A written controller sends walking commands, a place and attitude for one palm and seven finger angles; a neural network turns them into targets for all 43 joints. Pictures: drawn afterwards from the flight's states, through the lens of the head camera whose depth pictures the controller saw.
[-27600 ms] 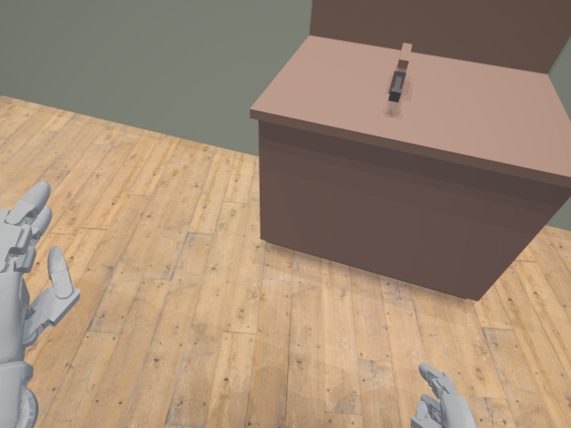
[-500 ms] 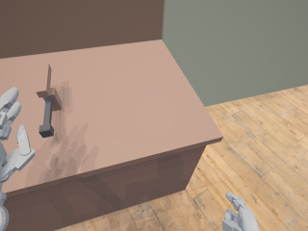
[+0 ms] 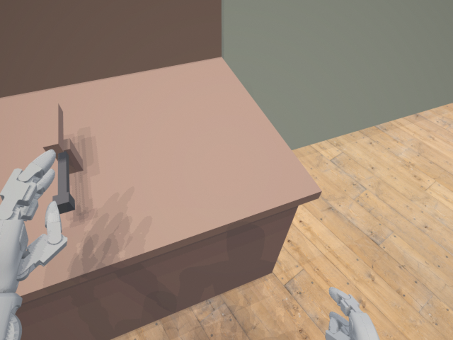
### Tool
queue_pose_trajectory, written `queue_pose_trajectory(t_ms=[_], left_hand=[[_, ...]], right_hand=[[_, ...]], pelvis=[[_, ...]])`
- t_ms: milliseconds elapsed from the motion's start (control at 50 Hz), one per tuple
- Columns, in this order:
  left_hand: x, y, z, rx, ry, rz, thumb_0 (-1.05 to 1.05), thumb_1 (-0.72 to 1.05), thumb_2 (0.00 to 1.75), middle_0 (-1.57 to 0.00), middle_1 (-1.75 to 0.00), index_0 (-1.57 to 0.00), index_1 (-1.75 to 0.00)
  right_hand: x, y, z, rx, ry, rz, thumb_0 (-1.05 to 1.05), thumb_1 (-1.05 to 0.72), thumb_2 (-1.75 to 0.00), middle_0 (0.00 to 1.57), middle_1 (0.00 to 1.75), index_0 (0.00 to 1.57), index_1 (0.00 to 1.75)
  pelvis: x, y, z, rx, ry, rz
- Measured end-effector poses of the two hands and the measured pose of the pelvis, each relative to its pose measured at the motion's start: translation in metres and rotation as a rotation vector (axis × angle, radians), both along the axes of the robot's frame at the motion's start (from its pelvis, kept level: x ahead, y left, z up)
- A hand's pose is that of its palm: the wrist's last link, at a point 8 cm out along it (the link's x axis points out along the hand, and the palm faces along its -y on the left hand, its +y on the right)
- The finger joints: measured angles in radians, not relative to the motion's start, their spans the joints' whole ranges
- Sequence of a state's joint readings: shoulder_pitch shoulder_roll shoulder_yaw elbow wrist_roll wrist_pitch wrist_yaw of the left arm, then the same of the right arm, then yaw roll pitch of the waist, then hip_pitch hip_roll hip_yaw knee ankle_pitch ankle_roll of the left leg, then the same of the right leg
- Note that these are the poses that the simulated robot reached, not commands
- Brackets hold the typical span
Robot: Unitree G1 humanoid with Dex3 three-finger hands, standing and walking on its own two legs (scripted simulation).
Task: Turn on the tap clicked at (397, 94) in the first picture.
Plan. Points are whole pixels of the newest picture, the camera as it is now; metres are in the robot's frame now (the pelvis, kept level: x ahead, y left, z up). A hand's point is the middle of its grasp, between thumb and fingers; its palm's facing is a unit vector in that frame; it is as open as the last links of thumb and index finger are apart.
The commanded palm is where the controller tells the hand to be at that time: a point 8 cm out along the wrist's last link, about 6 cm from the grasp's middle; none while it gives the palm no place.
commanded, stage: come to a stop and stand still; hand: left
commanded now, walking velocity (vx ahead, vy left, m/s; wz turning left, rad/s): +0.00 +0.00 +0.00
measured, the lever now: (64, 203) +0.35 +0.33 +0.03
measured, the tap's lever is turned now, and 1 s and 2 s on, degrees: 0 0 0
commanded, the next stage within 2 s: look again from close up in 0.76 s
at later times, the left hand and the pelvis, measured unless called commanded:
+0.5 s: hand out of the picture +0.21 +0.31 +0.16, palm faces +0.40 -0.82 -0.40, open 7.4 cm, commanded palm +0.15 +0.34 +0.18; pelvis -0.01 +0.05 +0.01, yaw +1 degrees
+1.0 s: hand out of the picture +0.20 +0.29 +0.16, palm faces +0.39 -0.84 -0.38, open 7.4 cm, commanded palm +0.14 +0.32 +0.18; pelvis -0.01 +0.04 +0.01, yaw +2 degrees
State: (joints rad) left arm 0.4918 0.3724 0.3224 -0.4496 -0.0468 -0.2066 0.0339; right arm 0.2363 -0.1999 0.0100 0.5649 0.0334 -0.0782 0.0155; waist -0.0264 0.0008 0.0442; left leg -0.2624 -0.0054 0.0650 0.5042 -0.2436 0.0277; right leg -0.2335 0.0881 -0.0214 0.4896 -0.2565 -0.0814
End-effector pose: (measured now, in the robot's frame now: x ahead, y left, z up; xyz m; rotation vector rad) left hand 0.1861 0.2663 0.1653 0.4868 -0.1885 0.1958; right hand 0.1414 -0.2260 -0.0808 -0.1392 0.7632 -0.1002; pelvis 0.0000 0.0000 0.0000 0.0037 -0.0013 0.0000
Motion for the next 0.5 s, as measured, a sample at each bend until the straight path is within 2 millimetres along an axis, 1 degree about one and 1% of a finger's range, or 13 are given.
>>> queue_pose_trajectory(t_ms=[40, 80, 140, 180, 220, 260, 360, 420, 500], left_hand=[[-0.005, 0.014, -0.004, 0.004, 0.024, 0.035, 0.01, 0.88, 0.9, -0.21, -0.31, -0.22, -0.3], [-0.008, 0.031, -0.001, 0.013, 0.009, 0.088, 0.01, 0.88, 0.9, -0.22, -0.31, -0.22, -0.3], [-0.013, 0.054, 0.013, 0.023, -0.058, 0.16, 0.02, 0.88, 0.9, -0.22, -0.31, -0.22, -0.3], [-0.016, 0.064, 0.022, 0.02, -0.112, 0.184, 0.02, 0.88, 0.9, -0.21, -0.31, -0.22, -0.3], [-0.017, 0.068, 0.028, 0.007, -0.151, 0.187, 0.02, 0.88, 0.9, -0.21, -0.31, -0.22, -0.3], [-0.018, 0.068, 0.026, -0.013, -0.16, 0.177, 0.02, 0.89, 0.9, -0.2, -0.31, -0.21, -0.3], [-0.016, 0.07, 0.011, -0.04, -0.097, 0.147, 0.01, 0.89, 0.9, -0.2, -0.31, -0.21, -0.3], [-0.015, 0.075, 0.005, -0.037, -0.065, 0.149, 0.01, 0.89, 0.9, -0.2, -0.31, -0.21, -0.3], [-0.016, 0.082, 0.01, -0.021, -0.078, 0.16, 0.02, 0.88, 0.9, -0.21, -0.31, -0.21, -0.3]], right_hand=[[-0.003, 0.001, 0.002, -0.033, 0.012, -0.001, 0.01, -0.91, -0.9, 0.2, 0.3, 0.2, 0.3], [-0.003, 0.003, 0.003, -0.057, 0.019, 0.009, 0.01, -0.91, -0.9, 0.2, 0.3, 0.2, 0.3], [0.002, 0.01, 0.004, -0.077, 0.013, 0.036, 0.01, -0.91, -0.9, 0.2, 0.3, 0.2, 0.3], [0.008, 0.018, 0.006, -0.08, -0.004, 0.055, 0.01, -0.91, -0.9, 0.2, 0.3, 0.2, 0.3], [0.015, 0.027, 0.009, -0.075, -0.031, 0.07, 0.02, -0.91, -0.9, 0.2, 0.3, 0.2, 0.3], [0.022, 0.038, 0.013, -0.064, -0.062, 0.082, 0.02, -0.91, -0.9, 0.2, 0.3, 0.2, 0.3], [0.037, 0.065, 0.021, -0.031, -0.12, 0.104, 0.01, -0.91, -0.9, 0.2, 0.3, 0.2, 0.3], [0.042, 0.078, 0.023, -0.019, -0.128, 0.124, 0.01, -0.9, -0.9, 0.2, 0.3, 0.2, 0.3], [0.043, 0.088, 0.022, -0.019, -0.111, 0.156, 0.01, -0.9, -0.9, 0.21, 0.3, 0.2, 0.3]], pelvis=[[0.0, 0.004, 0.001, -0.006, -0.002, 0.004], [-0.001, 0.009, 0.001, -0.012, -0.005, 0.01], [-0.003, 0.018, 0.002, -0.017, -0.013, 0.014], [-0.004, 0.024, 0.003, -0.019, -0.016, 0.016], [-0.005, 0.03, 0.004, -0.019, -0.019, 0.015], [-0.005, 0.036, 0.004, -0.019, -0.019, 0.014], [-0.005, 0.047, 0.004, -0.012, -0.016, 0.013], [-0.006, 0.051, 0.005, -0.008, -0.014, 0.016], [-0.006, 0.052, 0.005, -0.007, -0.011, 0.026]])
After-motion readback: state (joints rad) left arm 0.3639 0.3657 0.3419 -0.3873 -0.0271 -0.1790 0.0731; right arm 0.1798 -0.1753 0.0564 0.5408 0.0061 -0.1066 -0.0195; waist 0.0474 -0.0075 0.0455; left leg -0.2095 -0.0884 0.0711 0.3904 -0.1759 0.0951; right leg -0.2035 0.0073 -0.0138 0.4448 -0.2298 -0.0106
